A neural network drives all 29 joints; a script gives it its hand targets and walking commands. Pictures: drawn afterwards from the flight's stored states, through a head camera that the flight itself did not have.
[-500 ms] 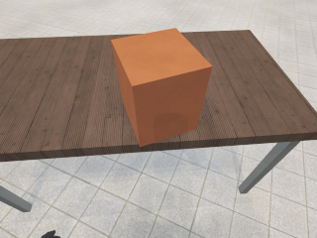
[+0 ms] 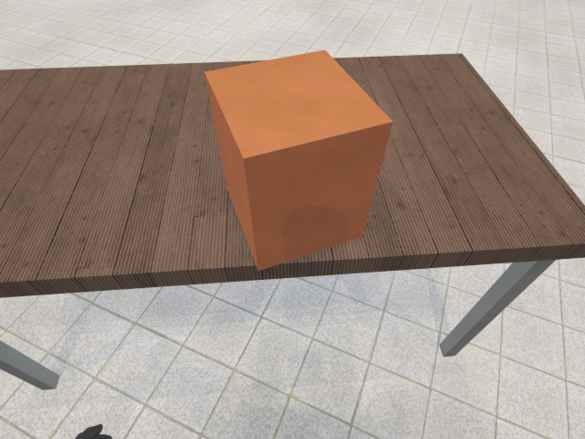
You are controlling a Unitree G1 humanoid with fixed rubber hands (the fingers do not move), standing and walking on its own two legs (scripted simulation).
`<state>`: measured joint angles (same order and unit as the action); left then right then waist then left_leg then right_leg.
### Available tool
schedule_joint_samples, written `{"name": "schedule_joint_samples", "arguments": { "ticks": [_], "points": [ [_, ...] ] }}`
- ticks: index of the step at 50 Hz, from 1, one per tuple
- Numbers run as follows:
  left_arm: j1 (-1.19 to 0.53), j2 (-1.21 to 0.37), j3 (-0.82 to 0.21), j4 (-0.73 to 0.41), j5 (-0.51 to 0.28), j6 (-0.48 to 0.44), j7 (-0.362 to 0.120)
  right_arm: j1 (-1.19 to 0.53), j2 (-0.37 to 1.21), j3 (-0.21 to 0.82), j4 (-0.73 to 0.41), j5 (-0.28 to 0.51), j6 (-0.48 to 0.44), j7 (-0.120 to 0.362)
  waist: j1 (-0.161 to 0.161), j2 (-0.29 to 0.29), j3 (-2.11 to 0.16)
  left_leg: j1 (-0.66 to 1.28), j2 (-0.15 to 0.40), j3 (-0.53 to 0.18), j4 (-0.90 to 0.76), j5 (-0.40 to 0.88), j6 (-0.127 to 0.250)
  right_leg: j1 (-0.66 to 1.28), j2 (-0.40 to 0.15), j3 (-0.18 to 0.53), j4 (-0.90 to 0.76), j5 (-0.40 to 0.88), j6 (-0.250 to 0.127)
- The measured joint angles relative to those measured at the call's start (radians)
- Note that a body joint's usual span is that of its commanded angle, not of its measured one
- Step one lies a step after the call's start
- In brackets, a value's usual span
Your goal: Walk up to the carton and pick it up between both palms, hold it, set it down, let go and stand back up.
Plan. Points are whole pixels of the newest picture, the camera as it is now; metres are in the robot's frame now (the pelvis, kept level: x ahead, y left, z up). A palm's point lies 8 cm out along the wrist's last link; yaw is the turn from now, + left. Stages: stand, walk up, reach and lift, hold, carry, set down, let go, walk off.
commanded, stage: walk up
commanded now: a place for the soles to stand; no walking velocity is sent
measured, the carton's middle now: (291, 162) +0.53 +0.03 +0.07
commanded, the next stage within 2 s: none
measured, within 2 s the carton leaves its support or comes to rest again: neither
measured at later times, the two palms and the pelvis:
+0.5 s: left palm out of the picture +0.09 +0.31 -0.09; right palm out of the picture +0.08 -0.30 -0.09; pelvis +0.00 +0.00 +0.00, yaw +0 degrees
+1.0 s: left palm out of the picture +0.09 +0.31 -0.09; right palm out of the picture +0.08 -0.30 -0.09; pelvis +0.00 +0.00 +0.00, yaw +0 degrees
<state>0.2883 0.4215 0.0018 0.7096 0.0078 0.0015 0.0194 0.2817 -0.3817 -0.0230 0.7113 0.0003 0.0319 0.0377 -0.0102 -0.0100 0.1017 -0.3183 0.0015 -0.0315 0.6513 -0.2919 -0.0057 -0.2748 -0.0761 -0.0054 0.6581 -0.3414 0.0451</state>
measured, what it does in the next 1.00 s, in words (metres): stands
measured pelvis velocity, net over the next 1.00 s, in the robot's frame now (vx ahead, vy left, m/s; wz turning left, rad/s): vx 0.00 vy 0.00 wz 0.00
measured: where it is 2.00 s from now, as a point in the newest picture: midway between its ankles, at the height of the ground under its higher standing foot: outside the picture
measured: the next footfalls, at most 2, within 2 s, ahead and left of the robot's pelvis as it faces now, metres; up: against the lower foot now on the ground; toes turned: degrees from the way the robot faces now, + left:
none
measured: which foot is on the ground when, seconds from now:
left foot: down 0.00-1.00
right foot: down 0.00-1.00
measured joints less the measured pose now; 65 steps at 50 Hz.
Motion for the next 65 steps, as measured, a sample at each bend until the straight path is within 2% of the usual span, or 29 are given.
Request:
{"name": "schedule_joint_samples", "arguments": {
  "ticks": [65],
  "points": [
    [-0.002,0.0,0.0,0.0,0.0,0.001,-0.001,-0.002,0.005,-0.001,0.0,0.0,0.0,0.0,0.0,-0.011,-0.003,0.0,0.0,-0.001,0.0,-0.001,-0.002,0.001,0.0,-0.001,0.0,-0.003,0.0]
  ]
}}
